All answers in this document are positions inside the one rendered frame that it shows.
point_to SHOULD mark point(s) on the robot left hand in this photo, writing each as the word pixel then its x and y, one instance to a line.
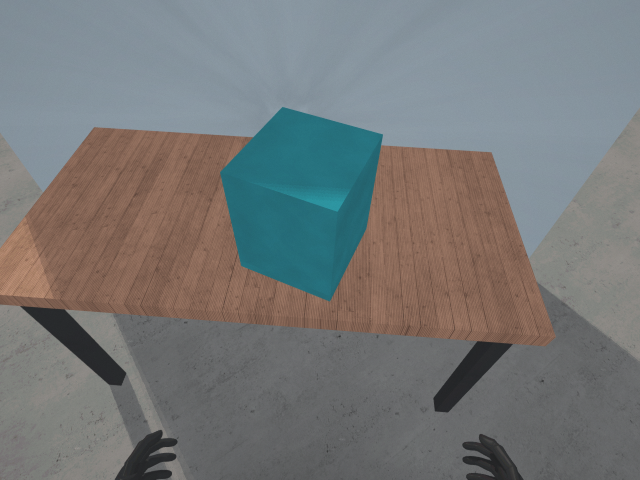
pixel 139 461

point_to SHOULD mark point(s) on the table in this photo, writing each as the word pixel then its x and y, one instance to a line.
pixel 137 222

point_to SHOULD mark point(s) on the robot right hand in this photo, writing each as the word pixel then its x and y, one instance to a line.
pixel 500 465

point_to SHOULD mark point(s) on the carton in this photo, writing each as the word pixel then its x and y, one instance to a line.
pixel 299 196

